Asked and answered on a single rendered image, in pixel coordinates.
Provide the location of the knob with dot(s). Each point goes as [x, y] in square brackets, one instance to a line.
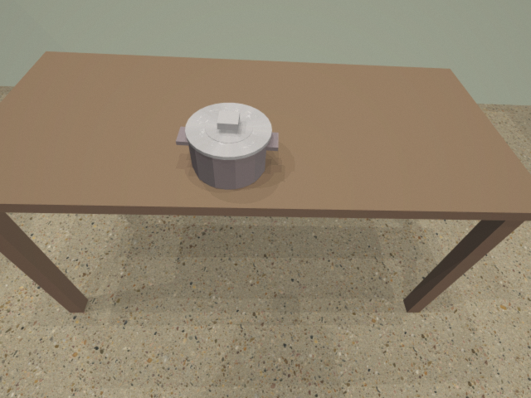
[228, 120]

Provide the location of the pot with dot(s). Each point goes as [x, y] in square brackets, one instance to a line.
[228, 174]

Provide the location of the table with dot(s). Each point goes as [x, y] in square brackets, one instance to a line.
[87, 133]

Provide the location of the lid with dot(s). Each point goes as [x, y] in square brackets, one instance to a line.
[253, 134]

